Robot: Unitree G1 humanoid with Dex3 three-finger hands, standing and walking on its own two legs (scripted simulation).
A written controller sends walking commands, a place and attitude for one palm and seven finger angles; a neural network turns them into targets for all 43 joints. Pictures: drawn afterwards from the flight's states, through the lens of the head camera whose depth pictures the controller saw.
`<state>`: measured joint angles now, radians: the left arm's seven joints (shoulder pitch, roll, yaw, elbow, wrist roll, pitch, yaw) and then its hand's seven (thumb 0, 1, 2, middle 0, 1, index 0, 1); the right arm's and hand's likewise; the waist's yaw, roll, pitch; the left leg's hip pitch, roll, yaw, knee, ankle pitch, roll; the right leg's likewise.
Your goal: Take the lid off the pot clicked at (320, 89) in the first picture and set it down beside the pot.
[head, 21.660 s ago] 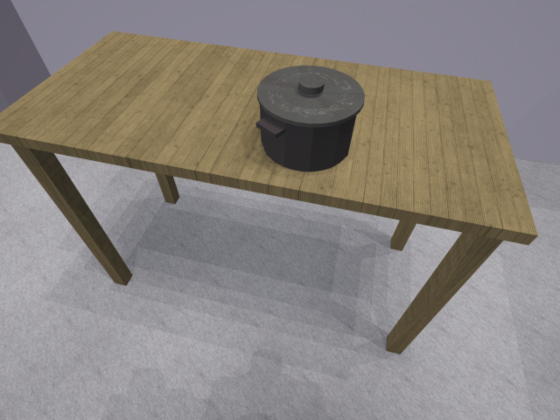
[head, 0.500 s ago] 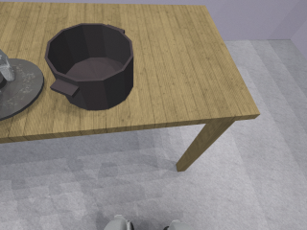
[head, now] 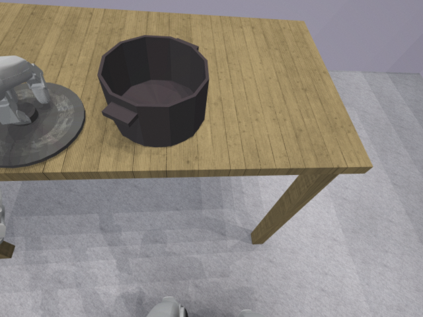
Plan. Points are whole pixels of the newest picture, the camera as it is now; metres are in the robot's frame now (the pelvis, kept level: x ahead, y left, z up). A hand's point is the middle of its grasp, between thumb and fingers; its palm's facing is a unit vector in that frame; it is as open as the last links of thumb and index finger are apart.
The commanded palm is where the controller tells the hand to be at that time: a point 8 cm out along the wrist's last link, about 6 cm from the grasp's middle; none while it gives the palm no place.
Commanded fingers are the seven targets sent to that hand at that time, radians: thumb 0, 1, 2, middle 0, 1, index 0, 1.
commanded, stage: open the fingers wide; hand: left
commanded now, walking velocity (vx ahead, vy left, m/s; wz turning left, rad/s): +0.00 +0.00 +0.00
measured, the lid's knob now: (22, 114) +0.48 +0.35 +0.06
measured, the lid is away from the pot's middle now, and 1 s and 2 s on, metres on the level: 0.26 0.26 0.26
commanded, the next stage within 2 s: raise the empty hand in 0.54 s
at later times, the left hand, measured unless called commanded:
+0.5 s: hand (24, 99) +0.48 +0.33 +0.10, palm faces -0.43 -0.10 -0.90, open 10.9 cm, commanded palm +0.50 +0.31 +0.16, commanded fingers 0.00 -0.06 0.75 -0.39 -0.77 -0.39 -0.77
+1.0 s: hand (10, 87) +0.47 +0.33 +0.14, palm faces -0.40 -0.11 -0.91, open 11.1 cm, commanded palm +0.50 +0.32 +0.20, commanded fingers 0.00 -0.06 0.76 -0.40 -0.77 -0.40 -0.77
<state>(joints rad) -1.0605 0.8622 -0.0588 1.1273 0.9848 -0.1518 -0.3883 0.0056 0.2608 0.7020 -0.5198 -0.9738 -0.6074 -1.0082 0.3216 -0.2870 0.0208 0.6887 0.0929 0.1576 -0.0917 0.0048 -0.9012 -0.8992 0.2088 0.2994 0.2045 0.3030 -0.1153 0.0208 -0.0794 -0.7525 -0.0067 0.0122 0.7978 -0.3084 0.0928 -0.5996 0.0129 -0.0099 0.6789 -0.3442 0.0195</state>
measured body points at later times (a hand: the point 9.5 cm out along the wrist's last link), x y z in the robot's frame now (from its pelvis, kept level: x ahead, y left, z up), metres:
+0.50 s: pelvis +0.01 +0.00 +0.00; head +0.10 +0.02 +0.44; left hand +0.50 +0.33 +0.15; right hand +0.00 -0.28 -0.11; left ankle +0.04 +0.05 -0.71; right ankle -0.01 -0.17 -0.71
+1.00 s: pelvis +0.01 -0.02 +0.01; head +0.09 +0.00 +0.45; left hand +0.49 +0.33 +0.19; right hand +0.04 -0.30 -0.11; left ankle +0.04 +0.05 -0.71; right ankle -0.01 -0.17 -0.71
